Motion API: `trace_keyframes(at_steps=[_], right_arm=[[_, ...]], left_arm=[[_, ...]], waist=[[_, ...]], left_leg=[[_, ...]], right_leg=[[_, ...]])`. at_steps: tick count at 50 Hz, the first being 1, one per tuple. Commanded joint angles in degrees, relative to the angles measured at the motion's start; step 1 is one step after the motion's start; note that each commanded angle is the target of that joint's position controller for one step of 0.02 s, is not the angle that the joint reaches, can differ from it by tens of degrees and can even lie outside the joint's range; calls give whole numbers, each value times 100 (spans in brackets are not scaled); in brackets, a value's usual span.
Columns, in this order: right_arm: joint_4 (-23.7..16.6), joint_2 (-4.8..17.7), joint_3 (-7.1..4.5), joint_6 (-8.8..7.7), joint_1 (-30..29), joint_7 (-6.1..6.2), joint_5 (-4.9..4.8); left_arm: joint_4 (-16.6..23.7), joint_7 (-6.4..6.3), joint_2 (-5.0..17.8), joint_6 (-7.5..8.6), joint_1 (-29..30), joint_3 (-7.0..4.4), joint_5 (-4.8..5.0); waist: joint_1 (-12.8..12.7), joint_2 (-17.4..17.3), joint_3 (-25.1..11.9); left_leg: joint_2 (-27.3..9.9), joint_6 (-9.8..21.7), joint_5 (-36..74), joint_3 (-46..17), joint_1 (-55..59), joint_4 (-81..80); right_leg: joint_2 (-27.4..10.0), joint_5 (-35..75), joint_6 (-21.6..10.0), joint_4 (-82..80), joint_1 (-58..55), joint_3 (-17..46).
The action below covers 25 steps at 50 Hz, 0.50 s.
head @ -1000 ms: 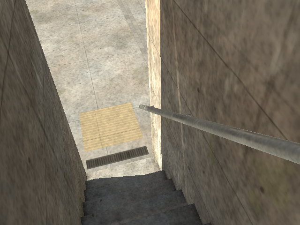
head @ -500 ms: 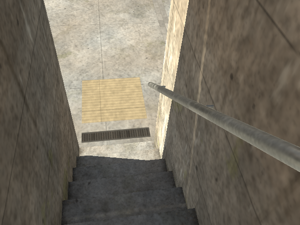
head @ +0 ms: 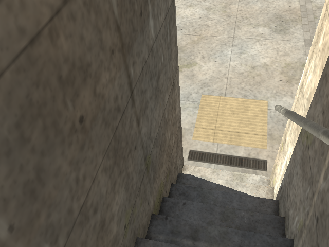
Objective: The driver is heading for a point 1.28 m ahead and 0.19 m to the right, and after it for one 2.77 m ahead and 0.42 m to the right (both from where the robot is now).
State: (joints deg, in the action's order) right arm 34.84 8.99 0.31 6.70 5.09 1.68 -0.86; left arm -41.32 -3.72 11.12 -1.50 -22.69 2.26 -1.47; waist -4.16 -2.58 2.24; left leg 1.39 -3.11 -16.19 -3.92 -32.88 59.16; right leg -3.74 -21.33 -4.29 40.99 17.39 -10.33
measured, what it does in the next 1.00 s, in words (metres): steps on the spot: left foot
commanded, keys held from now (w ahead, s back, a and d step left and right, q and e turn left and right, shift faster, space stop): no key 1.00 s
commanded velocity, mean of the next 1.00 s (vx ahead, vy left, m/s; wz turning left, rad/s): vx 0.00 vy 0.00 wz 0.05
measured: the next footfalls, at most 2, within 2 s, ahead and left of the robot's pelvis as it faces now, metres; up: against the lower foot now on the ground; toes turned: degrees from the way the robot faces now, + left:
left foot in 0.06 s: +0.09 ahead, +0.13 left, +0.00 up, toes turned -2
right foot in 2.00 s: +0.28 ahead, -0.19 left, -0.20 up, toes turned +5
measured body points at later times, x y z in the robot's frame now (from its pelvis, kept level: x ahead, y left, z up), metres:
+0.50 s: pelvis +0.02 +0.00 +0.02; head +0.02 +0.00 +0.47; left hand +0.09 +0.23 -0.11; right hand +0.15 -0.20 -0.10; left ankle +0.05 +0.13 -0.72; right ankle +0.02 -0.07 -0.72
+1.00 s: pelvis +0.04 -0.01 +0.02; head +0.03 -0.01 +0.47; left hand +0.09 +0.22 -0.12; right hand +0.14 -0.22 -0.12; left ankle +0.05 +0.13 -0.72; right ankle +0.02 -0.07 -0.72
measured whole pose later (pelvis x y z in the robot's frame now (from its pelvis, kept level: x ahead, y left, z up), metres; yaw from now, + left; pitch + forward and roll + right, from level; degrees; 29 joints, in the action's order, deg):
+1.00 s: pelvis +0.04 -0.01 +0.02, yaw +1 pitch -3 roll +0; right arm 47.6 8.1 1.7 0.6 14.2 1.5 -0.5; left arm -47.7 -1.3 9.5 0.7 -17.6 1.0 -0.1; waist -1.5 -0.4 1.5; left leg -0.8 -2.1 -13.6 -3.8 -11.0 27.4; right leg 3.6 -15.8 -5.1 25.2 7.0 -6.0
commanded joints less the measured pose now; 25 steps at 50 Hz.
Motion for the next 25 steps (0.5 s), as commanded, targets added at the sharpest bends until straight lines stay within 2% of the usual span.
trace_keyframes(at_steps=[1, 2, 3, 4, 5, 6, 7, 8, 9, 10, 11, 13, 14, 17, 18, 19, 20, 25], right_arm=[[-281, 335, -77, -63, 133, -94, -2], [-249, 336, -78, -129, 564, -101, -151], [-44, 261, -22, -229, 883, -62, -71], [-4, 234, 8, -421, 1328, -30, 55], [-59, 868, -151, -421, 1315, 62, 11], [-161, 659, -77, -457, 1012, 92, 83], [-209, 427, 37, -501, 687, 113, 93], [-265, 321, 97, -484, 231, 125, 105], [-369, 274, 124, -492, -18, 131, 68], [-329, 237, 171, -462, 165, 124, 53], [-298, 204, 187, -458, 341, 95, 62], [-229, 238, 178, -475, 652, 53, 69], [-232, 250, 144, -472, 712, 24, 83], [-225, 269, 142, -498, 885, 9, 129], [-191, 317, 156, -528, 961, 28, 130], [-170, 317, 158, -544, 983, 32, 131], [-130, 251, 152, -538, 853, 23, 88], [22, 223, 115, -558, 972, 10, 97]], left_arm=[[538, 54, 1061, 102, 500, -329, 214], [599, 59, 915, 37, 537, -307, 143], [419, 94, 729, 45, 14, -303, 135], [391, 137, 466, 109, -229, -266, 113], [519, 228, 822, 102, -92, -442, 171], [463, 291, 979, 108, 120, -511, 200], [401, 315, 868, 112, 116, -492, 253], [258, 380, 589, 104, -139, -401, 298], [273, 405, 480, 87, -120, -360, 243], [282, 422, 444, 19, -9, -340, 128], [293, 433, 445, -33, 45, -330, 78], [262, 438, 431, -50, 137, -309, 74], [282, 405, 345, 5, 207, -279, 27], [241, 398, 348, 117, 238, -275, 44], [210, 424, 438, 116, 276, -293, 90], [204, 433, 443, 114, 283, -295, 93], [232, 442, 325, 160, 315, -235, 139], [20, 420, 332, 208, 96, -257, 154]], waist=[[203, 1355, 162], [493, 775, 252], [316, 279, 170], [433, -354, 29], [570, -1462, 140], [599, -1196, 238], [456, -1127, 198], [138, -978, 20], [-4, -829, -49], [34, -667, -102], [90, -502, -16], [241, -205, 218], [287, -54, 362], [370, 104, 144], [409, 60, 49], [400, 88, 67], [391, 39, 70], [410, 191, 51]], left_leg=[[-45, 299, 682, 514, 2043, -963], [67, 449, -793, 576, 2061, -2872], [-18, 452, -360, 446, 2944, -3121], [-715, 556, 460, -614, 3703, -3006], [-1423, 1161, 1005, -2405, 2856, -3392], [-1489, 1329, 894, -2732, 2654, -3774], [-1354, 1173, 793, -2292, 2362, -3718], [-1050, 973, 660, -1726, 1808, -3651], [-811, 734, 563, -1283, 1232, -3600], [-704, 607, 333, -1137, 1078, -3739], [-673, 527, -93, -1074, 1099, -3813], [-642, 425, -344, -967, 1348, -3815], [-615, 394, 0, -920, 1447, -3675], [-645, 387, 506, -867, 1784, -3636], [-656, 387, 528, -829, 1865, -3707], [-656, 389, 568, -808, 1850, -3713], [-693, 391, 645, -840, 1915, -3789], [-732, 403, 1193, -689, 2090, -3601]], right_leg=[[-1096, -70, -710, -1907, 1212, 1539], [-787, -216, -629, -1758, 663, 1303], [-675, 153, -563, -1500, 986, 1301], [-421, -552, -309, -764, 1642, 1032], [-6, -1463, 17, -673, 1977, 1026], [71, -1372, 146, -373, 1667, 1246], [36, -1000, 148, -617, 1209, 1253], [26, -380, 110, -1048, 205, 1201], [59, 336, 77, -1240, -695, 1113], [103, 224, -14, -1345, -1145, 1142], [61, 42, -66, -1503, -1154, 1259], [-60, 20, -103, -1923, -946, 1457], [-101, 240, -93, -2022, -810, 1490], [-125, 548, -85, -2131, -920, 1526], [-120, 512, -103, -2148, -1003, 1546], [-122, 541, -99, -2168, -1050, 1556], [-199, 418, -45, -2185, -915, 1497], [-228, 877, 26, -2116, -816, 1515]])
Velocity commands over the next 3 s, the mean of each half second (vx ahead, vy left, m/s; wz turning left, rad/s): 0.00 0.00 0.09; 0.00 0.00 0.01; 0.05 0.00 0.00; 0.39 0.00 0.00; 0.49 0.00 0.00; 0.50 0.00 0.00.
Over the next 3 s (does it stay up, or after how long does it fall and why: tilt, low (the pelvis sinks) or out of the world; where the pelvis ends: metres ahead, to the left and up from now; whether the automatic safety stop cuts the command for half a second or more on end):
stays up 0.79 -0.11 -0.57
